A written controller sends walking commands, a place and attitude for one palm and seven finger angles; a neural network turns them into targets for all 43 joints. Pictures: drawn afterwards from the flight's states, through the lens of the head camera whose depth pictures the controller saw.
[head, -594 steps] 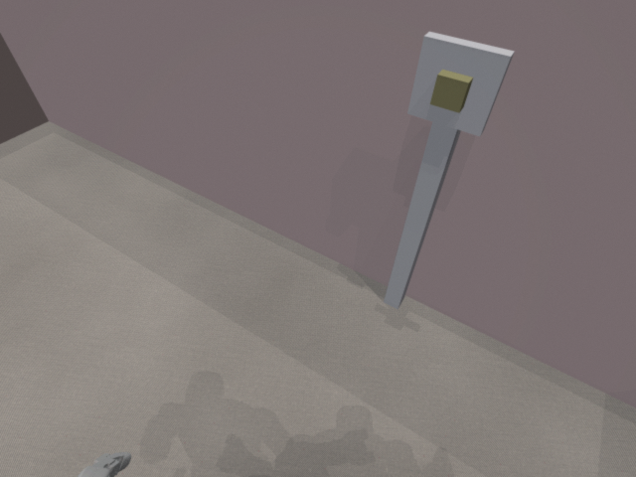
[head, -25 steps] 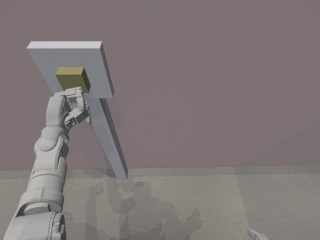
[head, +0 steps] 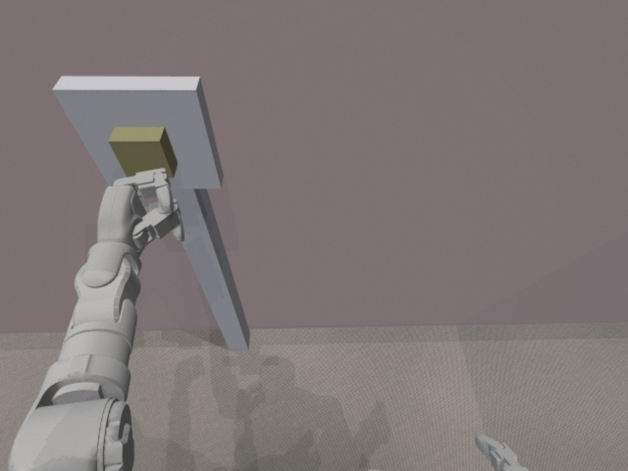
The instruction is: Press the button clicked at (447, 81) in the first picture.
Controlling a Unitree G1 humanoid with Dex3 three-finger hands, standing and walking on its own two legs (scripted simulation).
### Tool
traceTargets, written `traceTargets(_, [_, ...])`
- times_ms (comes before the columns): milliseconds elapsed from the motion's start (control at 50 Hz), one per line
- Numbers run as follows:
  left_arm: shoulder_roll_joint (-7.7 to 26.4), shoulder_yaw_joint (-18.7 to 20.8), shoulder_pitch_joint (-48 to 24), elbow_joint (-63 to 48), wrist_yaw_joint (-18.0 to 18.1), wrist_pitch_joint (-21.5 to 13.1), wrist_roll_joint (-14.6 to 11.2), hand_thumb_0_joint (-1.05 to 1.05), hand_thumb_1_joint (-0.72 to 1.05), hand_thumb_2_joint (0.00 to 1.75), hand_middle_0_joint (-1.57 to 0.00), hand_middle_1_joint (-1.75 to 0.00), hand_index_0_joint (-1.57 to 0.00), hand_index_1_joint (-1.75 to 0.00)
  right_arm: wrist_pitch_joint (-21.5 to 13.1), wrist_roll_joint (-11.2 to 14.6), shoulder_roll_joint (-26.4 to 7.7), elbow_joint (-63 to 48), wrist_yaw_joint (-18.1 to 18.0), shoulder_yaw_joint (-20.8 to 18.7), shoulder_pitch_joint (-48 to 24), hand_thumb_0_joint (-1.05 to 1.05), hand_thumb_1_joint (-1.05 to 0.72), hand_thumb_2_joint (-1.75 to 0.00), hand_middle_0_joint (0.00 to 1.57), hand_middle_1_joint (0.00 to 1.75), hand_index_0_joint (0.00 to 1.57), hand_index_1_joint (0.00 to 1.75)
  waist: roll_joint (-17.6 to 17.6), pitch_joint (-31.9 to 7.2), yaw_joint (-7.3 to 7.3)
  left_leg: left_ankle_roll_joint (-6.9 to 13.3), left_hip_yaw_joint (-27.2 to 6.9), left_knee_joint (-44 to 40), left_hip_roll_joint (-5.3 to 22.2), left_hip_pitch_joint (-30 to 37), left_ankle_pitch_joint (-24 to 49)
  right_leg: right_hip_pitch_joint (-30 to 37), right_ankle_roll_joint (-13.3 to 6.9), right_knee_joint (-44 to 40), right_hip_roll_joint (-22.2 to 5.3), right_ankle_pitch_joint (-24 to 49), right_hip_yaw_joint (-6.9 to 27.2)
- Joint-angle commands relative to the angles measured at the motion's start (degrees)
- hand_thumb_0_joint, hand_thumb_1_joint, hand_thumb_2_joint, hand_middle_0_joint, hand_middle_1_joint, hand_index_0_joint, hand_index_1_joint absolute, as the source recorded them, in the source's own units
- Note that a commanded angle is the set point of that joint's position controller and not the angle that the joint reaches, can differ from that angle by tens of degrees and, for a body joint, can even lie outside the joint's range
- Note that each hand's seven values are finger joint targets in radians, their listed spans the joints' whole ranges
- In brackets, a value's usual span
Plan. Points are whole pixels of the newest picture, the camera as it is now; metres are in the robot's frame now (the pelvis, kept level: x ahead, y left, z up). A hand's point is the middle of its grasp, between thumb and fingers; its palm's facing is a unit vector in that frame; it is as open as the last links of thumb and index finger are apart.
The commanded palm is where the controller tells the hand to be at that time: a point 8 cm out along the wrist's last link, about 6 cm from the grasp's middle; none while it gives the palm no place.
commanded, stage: aim a knuckle at the button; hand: left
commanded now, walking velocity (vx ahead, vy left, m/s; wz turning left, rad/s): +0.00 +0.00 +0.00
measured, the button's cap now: (146, 151) +0.50 +0.24 +0.12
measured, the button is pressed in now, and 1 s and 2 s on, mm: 0 4 13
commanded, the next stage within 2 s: press the button with the knuckle in 0.40 s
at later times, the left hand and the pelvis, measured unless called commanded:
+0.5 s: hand (166, 219) +0.41 +0.20 +0.09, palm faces +0.05 -1.00 -0.01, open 3.1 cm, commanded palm +0.37 +0.25 +0.09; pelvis +0.01 +0.00 +0.00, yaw +0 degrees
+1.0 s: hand (172, 199) +0.44 +0.20 +0.09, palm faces +0.04 -1.00 -0.01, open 3.1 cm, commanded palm +0.41 +0.25 +0.09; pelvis +0.00 +0.00 +0.00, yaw -1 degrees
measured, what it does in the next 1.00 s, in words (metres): stands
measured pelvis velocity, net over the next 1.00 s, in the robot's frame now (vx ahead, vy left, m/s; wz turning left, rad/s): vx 0.00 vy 0.00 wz -0.01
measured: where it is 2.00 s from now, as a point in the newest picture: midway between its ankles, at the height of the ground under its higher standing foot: outside the picture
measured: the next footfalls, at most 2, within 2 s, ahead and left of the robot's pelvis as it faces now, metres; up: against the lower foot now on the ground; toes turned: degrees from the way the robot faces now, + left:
none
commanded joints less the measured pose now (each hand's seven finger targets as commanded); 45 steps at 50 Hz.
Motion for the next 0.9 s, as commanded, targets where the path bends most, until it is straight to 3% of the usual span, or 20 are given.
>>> traceTargets(0, [12.81,3.96,-19.67,-13.05,-1.02,-5.05,-1.83,0.00,0.90,0.90,-1.30,-1.50,-1.30,-1.50,-1.86,-0.32,-8.38,-7.08,-0.69,-3.25,2.58,0.00,-0.90,-0.90,0.20,0.30,0.20,0.30,1.78,-21.47,0.71,0.11,-3.08,-4.97,-0.88,5.34,15.65,13.43,-0.24,-3.18,0.53,17.59,3.84])
traceTargets(40, [13.91,5.46,-17.03,-12.86,-1.55,-5.38,-2.40,0.00,0.90,0.90,-1.30,-1.50,-1.30,-1.50,-1.70,-0.30,-8.52,-7.37,-0.57,-3.38,2.64,0.00,-0.90,-0.90,0.20,0.30,0.20,0.30,0.64,-21.19,1.16,0.14,-2.61,-4.68,-0.76,4.59,17.12,14.21,0.00,-3.09,0.59,19.93,4.02])
traceTargets(80, [13.88,5.21,-17.21,-11.26,-2.21,-4.92,-2.66,0.00,0.90,0.90,-1.30,-1.50,-1.30,-1.50,-1.46,-0.02,-8.81,-7.39,-0.62,-3.42,2.60,0.00,-0.90,-0.90,0.20,0.30,0.20,0.30,-2.28,-18.12,0.26,0.37,-2.31,-4.81,-0.80,2.01,14.69,13.64,0.35,-3.66,0.57,18.82,4.19])
traceTargets(120, [13.17,4.35,-17.47,-10.69,-2.87,-4.44,-2.61,0.00,0.90,0.90,-1.30,-1.50,-1.30,-1.50,-1.21,0.11,-8.84,-7.61,-0.58,-3.35,2.65,0.00,-0.90,-0.90,0.20,0.30,0.20,0.30,-0.24,-16.24,-0.09,0.45,-2.03,-4.86,-0.91,1.50,13.51,12.34,0.35,-3.96,0.43,17.67,4.39])
traceTargets(160, [12.82,3.70,-17.19,-12.66,-3.44,-4.41,-2.47,0.00,0.90,0.90,-1.30,-1.50,-1.30,-1.50,-1.07,0.20,-8.79,-7.81,-0.55,-3.64,2.68,0.00,-0.90,-0.90,0.20,0.30,0.20,0.30,1.93,-17.16,0.19,0.37,-2.29,-4.74,-0.88,2.97,14.94,11.79,-0.01,-3.61,0.50,18.16,3.99])
traceTargets(220, [11.90,2.65,-17.42,-19.94,-3.55,-5.42,-3.03,0.00,0.90,0.90,-1.30,-1.50,-1.30,-1.50,-1.28,0.08,-8.45,-8.43,-0.42,-3.95,2.76,0.00,-0.90,-0.90,0.20,0.30,0.20,0.30,4.76,-22.49,0.53,0.26,-2.81,-4.12,-0.64,7.26,19.85,12.91,-0.18,-2.87,0.77,21.13,3.83])
traceTargets(240, [10.30,1.57,-16.98,-21.48,-3.47,-5.54,-3.49,0.00,0.90,0.90,-1.30,-1.50,-1.30,-1.50,-1.52,0.10,-8.28,-8.50,-0.38,-4.05,2.70,0.00,-0.90,-0.90,0.20,0.30,0.20,0.30,4.29,-22.93,0.14,0.28,-2.87,-3.98,-0.53,8.47,20.30,12.45,-0.04,-3.06,0.92,21.35,3.59])
traceTargets(280, [11.05,2.57,-16.02,-22.66,-2.87,-5.63,-3.98,0.00,0.90,0.90,-1.30,-1.50,-1.30,-1.50,-1.76,-0.05,-8.45,-7.90,-0.50,-4.09,2.80,0.00,-0.90,-0.90,0.20,0.30,0.20,0.30,3.55,-23.16,0.38,0.10,-3.27,-4.12,-0.41,8.64,20.95,12.84,0.03,-3.06,0.97,21.60,3.44])
traceTargets(300, [11.98,3.20,-16.51,-21.33,-2.41,-5.23,-4.06,0.00,0.90,0.90,-1.30,-1.50,-1.30,-1.50,-1.65,-0.01,-8.67,-7.41,-0.64,-4.02,2.90,0.00,-0.90,-0.90,0.20,0.30,0.20,0.30,1.00,-20.62,-0.41,0.27,-3.33,-4.24,-0.26,7.48,19.68,12.43,0.14,-3.46,1.06,21.04,3.32])
traceTargets(340, [12.70,4.56,-15.22,-18.05,-1.76,-4.20,-3.96,0.00,0.90,0.90,-1.30,-1.50,-1.30,-1.50,-1.46,0.10,-8.85,-6.96,-0.78,-3.91,2.64,0.00,-0.90,-0.90,0.20,0.30,0.20,0.30,-2.08,-17.22,-0.24,0.41,-3.14,-5.15,-0.47,4.38,15.92,12.37,0.41,-4.15,0.89,18.63,3.37])
traceTargets(400, [14.15,5.35,-14.24,-16.81,-1.32,-3.12,-2.76,0.00,0.90,0.90,-1.30,-1.50,-1.30,-1.50,-1.16,0.01,-8.93,-7.18,-0.83,-3.70,2.30,0.00,-0.90,-0.90,0.20,0.30,0.20,0.30,0.45,-16.30,0.37,0.51,-2.74,-5.38,-0.82,3.46,15.23,12.57,0.24,-4.18,0.47,17.98,3.82])
traceTargets(420, [14.42,5.43,-14.45,-17.80,-1.32,-3.13,-2.38,0.00,0.90,0.90,-1.30,-1.50,-1.30,-1.50,-1.11,-0.08,-8.65,-7.35,-0.78,-3.66,2.24,0.00,-0.90,-0.90,0.20,0.30,0.20,0.30,2.41,-18.05,0.72,0.41,-2.60,-5.30,-0.88,4.32,16.22,13.18,0.17,-3.80,0.35,18.92,3.89])
traceTargets(480, [13.13,4.59,-12.85,-19.12,-1.80,-3.37,-2.57,0.00,0.90,0.90,-1.30,-1.50,-1.30,-1.50,-1.21,-0.08,-8.28,-8.17,-0.57,-3.49,1.84,0.00,-0.90,-0.90,0.20,0.30,0.20,0.30,3.43,-18.67,0.98,0.25,-2.47,-5.11,-0.78,5.20,17.80,13.41,-0.02,-3.61,0.55,20.34,3.73])
traceTargets(540, [12.38,3.75,-16.77,-19.70,-2.36,-4.17,-3.50,0.00,0.90,0.90,-1.30,-1.50,-1.30,-1.50,-1.36,0.08,-8.42,-7.85,-0.75,-3.64,2.03,0.00,-0.90,-0.90,0.20,0.30,0.20,0.30,0.75,-18.94,-0.21,0.22,-2.91,-4.85,-0.43,5.76,17.39,12.65,0.15,-3.67,0.90,19.78,3.46])
traceTargets(580, [10.50,1.70,-19.73,-17.72,-2.72,-3.98,-3.52,0.00,0.90,0.90,-1.30,-1.50,-1.30,-1.50,-1.46,0.18,-8.43,-7.20,-0.97,-3.42,1.99,0.00,-0.90,-0.90,0.20,0.30,0.20,0.30,2.20,-17.27,-1.11,0.09,-3.20,-4.86,-0.52,5.88,15.81,10.42,0.02,-3.90,0.88,17.81,3.32])
traceTargets(600, [11.16,2.07,-20.52,-16.71,-2.64,-3.99,-3.42,0.00,0.90,0.90,-1.30,-1.50,-1.30,-1.50,-1.42,0.17,-8.63,-6.87,-1.04,-3.55,2.45,0.00,-0.90,-0.90,0.20,0.30,0.20,0.30,0.51,-16.74,-1.45,0.22,-3.48,-4.70,-0.34,5.79,15.45,9.80,0.02,-3.97,0.95,16.96,3.14])
traceTargets(660, [12.21,2.70,-21.51,-13.08,-2.12,-3.29,-2.65,0.00,0.90,0.90,-1.30,-1.50,-1.30,-1.50,-1.27,0.11,-8.94,-6.18,-1.14,-3.52,2.79,0.00,-0.90,-0.90,0.20,0.30,0.20,0.30,0.97,-16.32,-1.27,0.12,-3.70,-4.63,-0.55,5.08,14.13,8.36,0.06,-3.97,0.76,15.35,3.16])
traceTargets(680, [10.69,0.96,-23.23,-11.86,-2.14,-3.06,-2.40,0.00,0.90,0.90,-1.30,-1.50,-1.30,-1.50,-1.20,0.12,-8.86,-6.05,-1.10,-3.32,2.86,0.00,-0.90,-0.90,0.20,0.30,0.20,0.30,1.15,-15.43,-1.92,0.12,-3.61,-4.66,-0.61,4.61,13.18,7.42,0.16,-3.99,0.68,14.51,3.08])
traceTargets(780, [14.32,3.75,-27.22,-10.91,-1.16,-4.44,-1.49,0.00,0.90,0.90,-1.30,-1.50,-1.30,-1.50,-0.94,-0.35,-8.96,-5.89,-0.87,-3.39,3.78,0.00,-0.90,-0.90,0.20,0.30,0.20,0.30,2.49,-20.35,-0.95,-0.05,-3.96,-3.92,-0.73,5.12,15.52,9.23,-0.07,-2.65,0.59,16.07,3.39])
traceTargets(880, [16.47,5.53,-28.74,-7.09,-0.89,-5.76,-0.87,0.00,0.90,0.90,-1.30,-1.50,-1.30,-1.50,-0.48,-0.65,-9.21,-5.49,-0.58,-3.43,5.23,0.00,-0.90,-0.90,0.20,0.30,0.20,0.30,2.00,-20.89,-1.02,-0.10,-3.83,-3.37,-0.52,3.65,16.48,9.43,-0.03,-1.94,0.85,17.17,3.54])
